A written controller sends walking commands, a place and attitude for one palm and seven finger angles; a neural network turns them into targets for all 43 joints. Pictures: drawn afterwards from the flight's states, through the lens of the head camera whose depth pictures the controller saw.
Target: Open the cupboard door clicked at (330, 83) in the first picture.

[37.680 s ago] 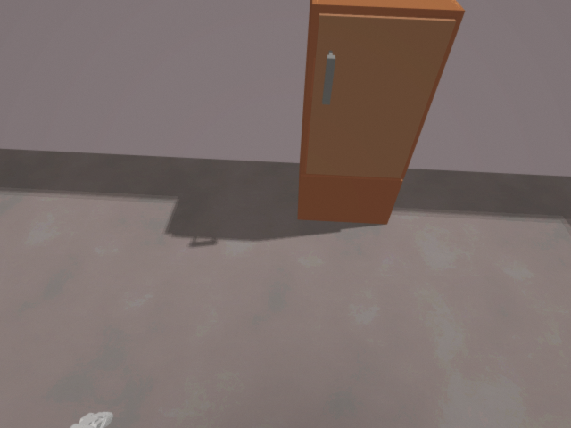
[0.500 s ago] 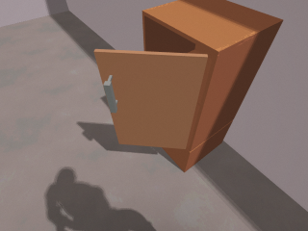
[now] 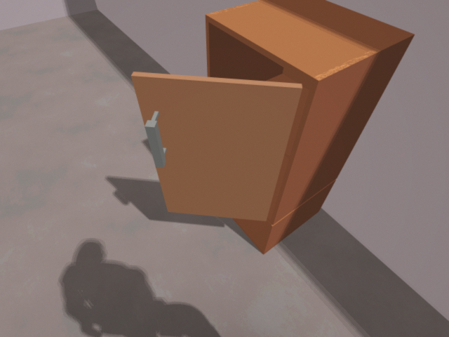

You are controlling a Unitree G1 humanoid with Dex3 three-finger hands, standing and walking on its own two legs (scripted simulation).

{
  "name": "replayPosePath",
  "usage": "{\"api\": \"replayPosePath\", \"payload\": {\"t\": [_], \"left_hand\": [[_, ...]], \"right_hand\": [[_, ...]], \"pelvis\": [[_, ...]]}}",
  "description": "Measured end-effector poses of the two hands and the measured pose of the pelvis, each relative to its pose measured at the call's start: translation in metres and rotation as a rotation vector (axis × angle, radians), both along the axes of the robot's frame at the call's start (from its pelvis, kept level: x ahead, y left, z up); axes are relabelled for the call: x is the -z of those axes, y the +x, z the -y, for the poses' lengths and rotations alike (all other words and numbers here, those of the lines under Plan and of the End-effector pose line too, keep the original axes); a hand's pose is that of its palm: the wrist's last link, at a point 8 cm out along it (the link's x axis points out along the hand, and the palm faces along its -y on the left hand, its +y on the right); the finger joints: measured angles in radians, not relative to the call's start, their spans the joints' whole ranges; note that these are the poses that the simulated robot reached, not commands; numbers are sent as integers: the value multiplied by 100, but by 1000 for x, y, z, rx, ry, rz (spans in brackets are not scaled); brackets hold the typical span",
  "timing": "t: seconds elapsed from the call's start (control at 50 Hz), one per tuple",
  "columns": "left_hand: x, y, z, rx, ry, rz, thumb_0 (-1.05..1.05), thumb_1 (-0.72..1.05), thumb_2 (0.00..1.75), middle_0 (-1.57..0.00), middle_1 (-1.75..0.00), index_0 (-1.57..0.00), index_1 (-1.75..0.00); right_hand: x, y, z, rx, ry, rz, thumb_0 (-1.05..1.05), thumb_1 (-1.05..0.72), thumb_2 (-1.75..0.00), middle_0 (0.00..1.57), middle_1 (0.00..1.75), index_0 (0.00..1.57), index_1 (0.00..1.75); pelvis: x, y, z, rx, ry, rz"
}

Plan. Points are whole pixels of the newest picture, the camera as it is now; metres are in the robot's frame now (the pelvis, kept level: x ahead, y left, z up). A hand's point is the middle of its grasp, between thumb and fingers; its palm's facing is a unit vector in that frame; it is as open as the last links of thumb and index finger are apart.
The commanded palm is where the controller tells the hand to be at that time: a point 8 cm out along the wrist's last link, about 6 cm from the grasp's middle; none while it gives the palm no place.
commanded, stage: look again from close up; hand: left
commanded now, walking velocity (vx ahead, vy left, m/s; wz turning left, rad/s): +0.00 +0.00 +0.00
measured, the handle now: (158, 139) +0.58 +0.21 -0.03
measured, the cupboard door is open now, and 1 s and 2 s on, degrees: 47 47 47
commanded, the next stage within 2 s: raise the hand with hooked fingers in 0.16 s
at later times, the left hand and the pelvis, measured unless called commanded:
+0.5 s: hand (124, 290) +0.19 +0.19 -0.01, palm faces +0.15 -0.99 -0.03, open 7.7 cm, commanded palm +0.12 +0.24 -0.06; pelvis -0.02 -0.01 -0.03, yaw +3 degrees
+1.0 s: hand (107, 310) +0.17 +0.22 -0.05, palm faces -0.06 -1.00 -0.06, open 10.5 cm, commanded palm +0.14 +0.27 -0.04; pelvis -0.06 -0.01 -0.09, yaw +3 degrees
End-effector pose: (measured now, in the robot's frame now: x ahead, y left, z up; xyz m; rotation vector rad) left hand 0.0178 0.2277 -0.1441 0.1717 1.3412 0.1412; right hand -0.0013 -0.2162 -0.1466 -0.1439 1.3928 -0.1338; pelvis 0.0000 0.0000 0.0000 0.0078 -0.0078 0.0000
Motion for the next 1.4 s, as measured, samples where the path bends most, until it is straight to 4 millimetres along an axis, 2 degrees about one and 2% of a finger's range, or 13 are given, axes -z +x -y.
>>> {"api": "replayPosePath", "payload": {"t": [0.28, 0.32, 0.42, 0.5, 0.54, 0.6, 0.68, 0.78, 0.92, 1.0, 1.08, 1.24, 1.4], "left_hand": [[-2, 15, 1, -3, 10, 29, 1, 92, 90, -20, -30, -20, -30], [-22, 40, -3, -93, 4, 208, 1, 91, 90, -20, -30, -20, -30], [-108, 123, -10, -114, 7, 848, 2, 87, 88, -20, -32, -20, -33], [-136, 148, -9, 12, -67, 1208, 1, 81, 85, -20, -36, -20, -37], [-133, 144, -5, 120, -104, 1316, 1, 77, 84, -20, -39, -20, -39], [-111, 127, -5, 227, -163, 1344, 0, 71, 81, -21, -43, -21, -43], [-79, 100, -14, 154, -197, 1280, 1, 61, 77, -22, -49, -22, -49], [-80, 92, -23, 131, -135, 1289, 1, 50, 72, -23, -56, -23, -56], [-97, 122, -31, 221, -158, 1279, 1, 33, 65, -24, -67, -24, -67], [-102, 134, -44, 214, -163, 1235, 1, 24, 61, -24, -73, -25, -73], [-108, 137, -56, 198, -147, 1245, 1, 15, 57, -25, -78, -25, -79], [-107, 138, -69, 203, -153, 1267, 0, -4, 49, -26, -90, -27, -91], [-114, 146, -85, 196, -140, 1289, 0, -22, 41, -28, -102, -28, -103]], "right_hand": [[-2, 16, 13, -9, -21, 20, 1, -90, -90, 20, 30, 19, 30], [-7, 28, 16, -12, -37, 118, 1, -90, -90, 20, 30, 20, 30], [-24, 84, 28, -65, -69, 467, 1, -90, -90, 20, 30, 20, 30], [-39, 135, 41, -136, -89, 702, 1, -90, -90, 20, 30, 20, 30], [-45, 159, 47, -177, -101, 808, 1, -90, -90, 20, 30, 20, 30], [-48, 186, 52, -228, -120, 931, 1, -90, -90, 20, 30, 20, 30], [-44, 203, 47, -270, -130, 1002, 1, -90, -90, 20, 30, 19, 30], [-18, 191, 26, -299, -94, 930, 1, -90, -90, 20, 30, 19, 30], [22, 131, 4, -226, -16, 724, 1, -90, -90, 20, 30, 20, 30], [27, 98, 5, -169, -16, 648, 2, -90, -90, 20, 31, 20, 30], [24, 79, 15, -145, -52, 613, 2, -90, -90, 20, 31, 20, 30], [5, 88, 31, -173, -144, 642, 2, -90, -90, 20, 31, 20, 30], [-15, 123, 15, -225, -144, 729, 2, -90, -90, 20, 30, 20, 30]], "pelvis": [[0, 6, 3, -5, -3, -4], [1, 4, 3, -8, -3, -12], [9, -5, 4, -58, 3, -66], [29, -21, 10, -45, 11, -151], [45, -29, 14, -41, 14, -188], [70, -39, 17, -37, 17, -229], [93, -48, 20, -47, 5, -252], [103, -56, 21, -64, -31, -248], [98, -64, 18, -69, -51, -256], [91, -64, 12, -58, -45, -261], [86, -62, 6, -50, -40, -266], [83, -59, -7, -51, -45, -264], [78, -54, -13, -56, -56, -253]]}}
